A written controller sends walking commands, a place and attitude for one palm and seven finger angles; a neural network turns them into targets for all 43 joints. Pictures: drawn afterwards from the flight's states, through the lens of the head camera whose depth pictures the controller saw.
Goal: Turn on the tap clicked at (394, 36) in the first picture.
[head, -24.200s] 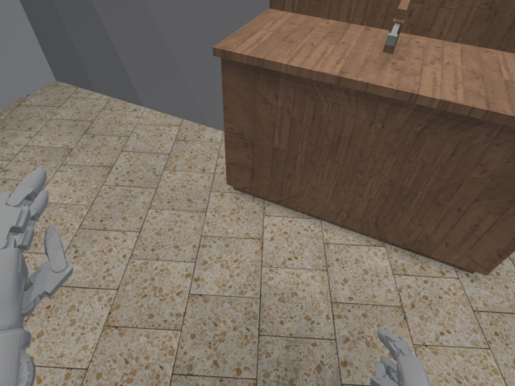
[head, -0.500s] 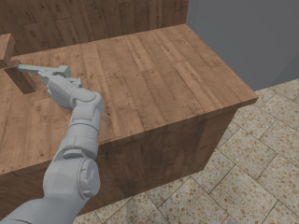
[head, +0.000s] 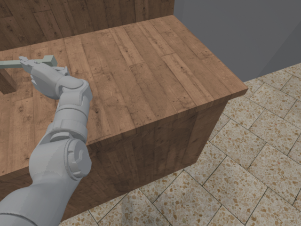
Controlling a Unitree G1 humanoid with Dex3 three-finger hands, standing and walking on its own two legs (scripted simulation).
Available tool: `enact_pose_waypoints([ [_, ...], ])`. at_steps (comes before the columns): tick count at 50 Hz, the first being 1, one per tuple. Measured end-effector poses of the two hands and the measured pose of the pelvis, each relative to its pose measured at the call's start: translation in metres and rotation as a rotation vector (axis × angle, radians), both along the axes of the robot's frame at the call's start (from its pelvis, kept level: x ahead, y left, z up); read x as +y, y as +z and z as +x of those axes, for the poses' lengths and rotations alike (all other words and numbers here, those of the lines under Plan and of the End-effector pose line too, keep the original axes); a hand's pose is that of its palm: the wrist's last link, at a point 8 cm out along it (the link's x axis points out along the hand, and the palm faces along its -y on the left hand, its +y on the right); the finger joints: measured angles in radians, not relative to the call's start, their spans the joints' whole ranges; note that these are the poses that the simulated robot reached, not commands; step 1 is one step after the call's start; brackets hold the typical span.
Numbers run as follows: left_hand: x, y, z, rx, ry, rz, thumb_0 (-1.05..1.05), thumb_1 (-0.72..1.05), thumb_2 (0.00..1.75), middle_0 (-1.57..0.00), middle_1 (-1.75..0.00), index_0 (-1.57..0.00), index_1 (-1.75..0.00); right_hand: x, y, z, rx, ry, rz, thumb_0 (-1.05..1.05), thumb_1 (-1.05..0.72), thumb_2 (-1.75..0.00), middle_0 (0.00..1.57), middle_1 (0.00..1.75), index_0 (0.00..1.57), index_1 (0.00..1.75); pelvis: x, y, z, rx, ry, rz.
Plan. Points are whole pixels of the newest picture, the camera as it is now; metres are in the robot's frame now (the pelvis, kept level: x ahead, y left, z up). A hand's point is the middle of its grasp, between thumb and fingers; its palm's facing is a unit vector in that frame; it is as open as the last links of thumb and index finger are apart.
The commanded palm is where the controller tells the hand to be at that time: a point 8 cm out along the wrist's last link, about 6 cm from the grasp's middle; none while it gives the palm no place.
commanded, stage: push the lever round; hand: left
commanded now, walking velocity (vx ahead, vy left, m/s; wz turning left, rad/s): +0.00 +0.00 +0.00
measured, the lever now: (50, 62) +0.53 +0.25 +0.15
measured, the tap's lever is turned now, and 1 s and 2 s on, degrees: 71 78 78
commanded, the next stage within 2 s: lift the hand up off the lever in 0.06 s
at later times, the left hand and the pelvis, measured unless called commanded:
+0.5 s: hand (65, 64) +0.52 +0.21 +0.15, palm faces +0.82 -0.57 -0.11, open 7.8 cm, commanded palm +0.46 +0.22 +0.16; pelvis +0.01 +0.01 +0.00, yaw -1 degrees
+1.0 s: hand (65, 62) +0.51 +0.20 +0.17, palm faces +0.80 -0.60 -0.10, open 7.8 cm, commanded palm +0.45 +0.22 +0.18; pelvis +0.03 +0.02 +0.01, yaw -1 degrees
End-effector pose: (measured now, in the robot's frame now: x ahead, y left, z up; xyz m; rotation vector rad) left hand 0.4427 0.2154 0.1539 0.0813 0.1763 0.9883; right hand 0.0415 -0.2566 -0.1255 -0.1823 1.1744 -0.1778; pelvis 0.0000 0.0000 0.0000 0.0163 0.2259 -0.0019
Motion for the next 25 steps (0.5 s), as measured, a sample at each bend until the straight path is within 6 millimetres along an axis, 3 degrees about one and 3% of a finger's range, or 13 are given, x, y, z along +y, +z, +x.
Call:
enact_pose_waypoints([
  [15, 0.0, 0.0, 0.019, -0.016, -0.017, -0.013, 0.02, 0.91, 0.92, -0.16, -0.15, -0.14, -0.14, 0.013, -0.002, -0.036, 0.085, -0.033, 0.021, 0.0, -0.91, -0.89, 0.2, 0.3, 0.2, 0.3, 0.009, -0.001, 0.003, 0.03, -0.015, -0.008],
  [25, 0.004, 0.004, 0.019, -0.022, -0.019, -0.035, 0.02, 0.9, 0.91, -0.15, -0.15, -0.15, -0.15, 0.022, 0.0, -0.027, 0.07, -0.033, 0.04, 0.01, -0.91, -0.89, 0.2, 0.3, 0.2, 0.3, 0.014, 0.002, 0.012, 0.006, -0.022, -0.013],
])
